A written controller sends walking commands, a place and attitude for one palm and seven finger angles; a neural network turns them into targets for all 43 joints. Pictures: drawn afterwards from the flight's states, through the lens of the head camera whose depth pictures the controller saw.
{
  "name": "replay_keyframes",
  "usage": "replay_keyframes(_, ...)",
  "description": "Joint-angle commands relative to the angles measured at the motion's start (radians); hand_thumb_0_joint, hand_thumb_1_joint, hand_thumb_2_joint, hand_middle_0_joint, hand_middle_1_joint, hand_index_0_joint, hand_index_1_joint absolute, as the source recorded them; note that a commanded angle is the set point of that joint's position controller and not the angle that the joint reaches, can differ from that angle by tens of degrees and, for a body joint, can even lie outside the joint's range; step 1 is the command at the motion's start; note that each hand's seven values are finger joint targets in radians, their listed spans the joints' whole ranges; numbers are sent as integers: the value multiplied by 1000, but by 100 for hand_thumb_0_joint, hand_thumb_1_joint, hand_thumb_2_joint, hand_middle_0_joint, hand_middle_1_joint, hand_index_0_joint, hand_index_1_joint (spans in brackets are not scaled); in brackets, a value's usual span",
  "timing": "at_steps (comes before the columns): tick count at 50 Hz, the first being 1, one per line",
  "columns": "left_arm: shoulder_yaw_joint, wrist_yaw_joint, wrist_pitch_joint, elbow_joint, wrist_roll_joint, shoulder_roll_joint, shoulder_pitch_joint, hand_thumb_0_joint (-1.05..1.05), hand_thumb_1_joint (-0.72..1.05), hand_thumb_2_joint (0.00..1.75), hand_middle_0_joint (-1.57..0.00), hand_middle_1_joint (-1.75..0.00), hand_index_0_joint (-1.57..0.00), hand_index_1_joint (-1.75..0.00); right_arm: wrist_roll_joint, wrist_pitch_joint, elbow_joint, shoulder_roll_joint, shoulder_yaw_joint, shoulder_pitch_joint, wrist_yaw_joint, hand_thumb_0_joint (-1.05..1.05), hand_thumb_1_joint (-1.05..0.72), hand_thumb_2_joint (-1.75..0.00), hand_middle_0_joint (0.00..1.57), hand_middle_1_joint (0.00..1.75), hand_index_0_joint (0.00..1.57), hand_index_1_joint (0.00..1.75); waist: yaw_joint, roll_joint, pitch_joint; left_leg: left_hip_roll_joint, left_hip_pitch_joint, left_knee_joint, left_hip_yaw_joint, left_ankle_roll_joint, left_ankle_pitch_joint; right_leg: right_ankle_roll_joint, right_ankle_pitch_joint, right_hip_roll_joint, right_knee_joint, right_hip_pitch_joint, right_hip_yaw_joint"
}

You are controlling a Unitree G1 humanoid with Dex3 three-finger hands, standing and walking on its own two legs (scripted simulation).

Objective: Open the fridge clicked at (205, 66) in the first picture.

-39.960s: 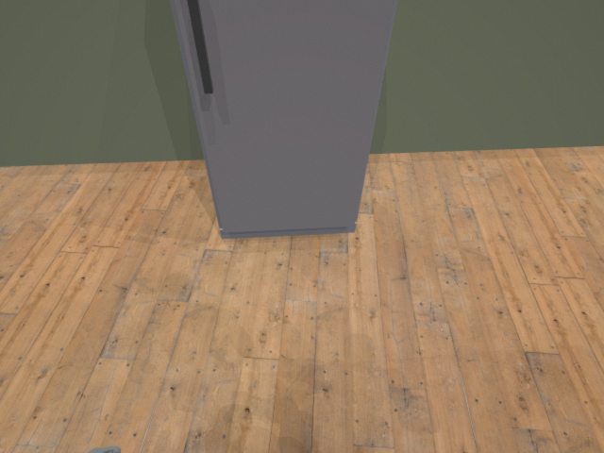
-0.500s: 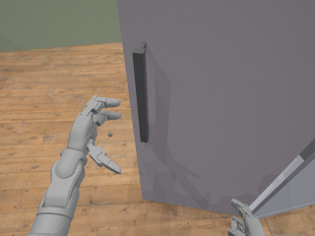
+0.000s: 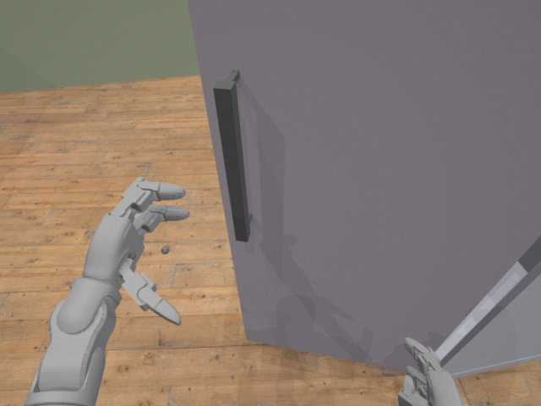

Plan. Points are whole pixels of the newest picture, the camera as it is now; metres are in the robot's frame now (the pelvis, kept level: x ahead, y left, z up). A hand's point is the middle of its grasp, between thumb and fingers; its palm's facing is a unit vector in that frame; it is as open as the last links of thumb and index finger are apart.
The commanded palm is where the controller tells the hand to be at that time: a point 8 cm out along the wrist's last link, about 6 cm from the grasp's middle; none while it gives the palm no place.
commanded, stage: slip the hand off the handle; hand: left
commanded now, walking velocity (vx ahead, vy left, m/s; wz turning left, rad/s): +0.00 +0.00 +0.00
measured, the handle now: (239, 168) +0.45 +0.10 +0.13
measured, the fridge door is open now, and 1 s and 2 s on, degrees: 68 68 68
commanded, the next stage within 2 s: draw the hand back to the body in 0.06 s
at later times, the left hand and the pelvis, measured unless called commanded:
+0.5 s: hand (140, 251) +0.26 +0.19 +0.15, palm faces +0.09 -1.00 -0.02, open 14.7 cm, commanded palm +0.22 +0.25 +0.15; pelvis +0.01 +0.02 +0.00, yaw +0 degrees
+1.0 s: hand (72, 277) +0.22 +0.25 +0.15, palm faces +0.34 -0.90 -0.28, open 12.6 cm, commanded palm +0.17 +0.30 +0.17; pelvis +0.00 +0.03 +0.01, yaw +0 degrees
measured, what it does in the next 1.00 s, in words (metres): stands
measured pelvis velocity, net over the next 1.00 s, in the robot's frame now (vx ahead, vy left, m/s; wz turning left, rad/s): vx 0.00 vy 0.03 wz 0.00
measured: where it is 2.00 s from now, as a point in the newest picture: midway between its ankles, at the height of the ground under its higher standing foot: outside the picture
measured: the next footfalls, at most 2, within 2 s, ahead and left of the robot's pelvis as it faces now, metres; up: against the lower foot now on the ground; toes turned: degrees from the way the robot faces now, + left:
none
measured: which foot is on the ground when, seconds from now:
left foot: down 0.00-1.00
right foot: down 0.00-1.00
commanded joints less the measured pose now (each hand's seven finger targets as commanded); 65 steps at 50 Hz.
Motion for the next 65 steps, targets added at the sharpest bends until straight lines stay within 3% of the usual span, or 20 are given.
replay_keyframes(1,95,-23,-42,-181,-29,143,-184,0,-55,20,-25,-115,-25,-115,5,-68,-171,-103,-47,-107,-10,0,-90,-90,20,30,20,30,1,-80,-176,-39,-27,-71,-11,32,175,34,156,-20,-90,109,101)
replay_keyframes(6,132,-15,-49,-255,-45,145,-127,0,-55,20,-25,-115,-25,-115,2,-75,-189,-99,-49,-110,-1,0,-90,-90,20,30,20,30,19,-59,-190,-38,-18,-68,-7,30,235,31,247,-18,-63,123,84)
replay_keyframes(9,92,0,-61,-298,-29,123,-168,0,-55,20,-25,-115,-25,-115,2,-82,-187,-96,-50,-100,0,0,-90,-90,20,30,20,30,-2,-39,-163,-34,1,-66,-11,32,236,30,236,-11,-64,84,80)
replay_keyframes(10,224,90,57,-219,-163,72,-139,0,-55,20,-25,-115,-25,-115,29,-89,-184,-75,-50,-156,-8,0,-90,-90,20,30,20,30,71,-42,-188,-38,-27,-87,-13,17,196,22,177,-16,-92,124,69)
replay_keyframes(11,142,126,109,-314,-145,22,-187,0,-55,20,-25,-115,-25,-115,29,-95,-184,-74,-39,-168,-9,0,-90,-90,20,30,20,30,46,3,-185,-40,5,-100,-11,17,192,25,162,-19,-103,116,66)
replay_keyframes(14,133,210,227,-365,-95,34,-153,0,-55,20,-25,-115,-25,-115,24,-92,-175,-81,-42,-158,-13,0,-90,-90,20,30,20,30,40,-32,-164,-31,20,-112,-22,20,221,25,172,-14,-103,107,52)
replay_keyframes(16,43,227,254,-431,-21,11,-161,0,-55,20,-25,-115,-25,-115,17,-80,-181,-82,-39,-142,-10,0,-90,-90,20,30,20,30,17,8,-146,-26,54,-115,-23,23,250,22,195,-12,-92,85,46)
replay_keyframes(18,13,221,254,-477,16,23,-171,0,-55,20,-25,-115,-25,-115,12,-70,-179,-89,-41,-132,-12,0,-90,-90,20,30,20,30,3,-18,-157,-20,79,-112,-30,29,271,20,211,-8,-88,85,46)
replay_keyframes(22,103,180,256,-457,-33,74,-112,0,-55,20,-25,-115,-25,-115,5,-56,-167,-94,-33,-144,-30,0,-90,-90,20,30,20,30,19,-107,-159,-20,72,-116,-38,27,257,21,211,-3,-98,121,41)
replay_keyframes(27,155,180,310,-435,-58,69,-25,0,-55,20,-25,-115,-25,-115,10,-28,-167,-74,-19,-177,-27,0,-90,-90,20,30,20,30,39,-20,-102,-22,63,-139,-35,10,264,13,207,-6,-106,124,31)
replay_keyframes(31,133,178,337,-523,-51,63,-38,0,-48,24,-25,-111,-25,-111,12,-15,-186,-71,-17,-188,-21,0,-90,-90,20,30,20,30,27,27,-104,-16,91,-144,-37,4,294,12,228,-5,-109,122,27)
replay_keyframes(34,123,165,323,-584,-51,69,-59,0,-37,29,-24,-104,-24,-104,11,-25,-190,-76,-20,-185,-25,0,-90,-90,20,30,20,30,19,12,-120,-13,112,-141,-46,8,305,13,232,-1,-107,125,26)
replay_keyframes(35,140,256,233,-639,84,197,-17,0,-33,31,-24,-102,-24,-102,-32,-34,-191,-81,-31,-173,-18,0,-90,-90,20,30,20,30,30,40,-49,-29,65,-139,-52,25,289,14,221,-18,-145,126,66)
replay_keyframes(36,127,289,206,-563,92,139,83,0,-30,32,-24,-100,-24,-100,-39,-33,-173,-74,-30,-161,-11,0,-90,-90,20,30,20,30,25,0,-32,-23,57,-150,-55,22,282,11,210,-22,-136,127,53)
replay_keyframes(38,102,309,179,-561,105,118,108,0,-22,36,-24,-96,-24,-96,-39,-21,-172,-74,-33,-162,-6,0,-90,-90,20,30,20,30,22,-63,-33,-15,69,-158,-51,26,272,14,202,-24,-141,135,57)
replay_keyframes(41,118,334,132,-571,124,134,109,0,-12,41,-24,-89,-24,-89,-40,-8,-167,-75,-37,-157,-6,0,-90,-90,20,30,20,30,19,6,-43,-13,83,-179,-52,18,243,10,155,-24,-144,147,58)
replay_keyframes(46,143,362,81,-584,142,156,113,0,7,50,-23,-79,-23,-79,-40,-7,-156,-76,-42,-159,-14,0,-90,-90,20,30,20,30,21,44,-44,-11,95,-214,-63,13,190,6,96,-23,-157,164,56)
replay_keyframes(51,197,369,57,-577,142,185,189,0,25,58,-22,-68,-22,-68,-43,-3,-149,-77,-51,-162,-15,0,-90,-90,20,30,20,30,33,0,-53,-6,98,-218,-65,11,242,7,136,-21,-158,195,53)
replay_keyframes(58,257,362,45,-539,134,203,261,0,50,71,-21,-53,-21,-53,-41,11,-141,-77,-59,-168,-10,0,-90,-90,20,30,20,30,39,-5,5,-5,73,-225,-56,11,239,9,138,-21,-177,192,56)
replay_keyframes(65,314,369,33,-576,132,240,274,0,75,83,-21,-38,-21,-38,-41,7,-139,-80,-67,-161,-13,0,-90,-90,20,30,20,30,43,24,-12,-6,90,-225,-55,9,249,8,148,-18,-179,200,57)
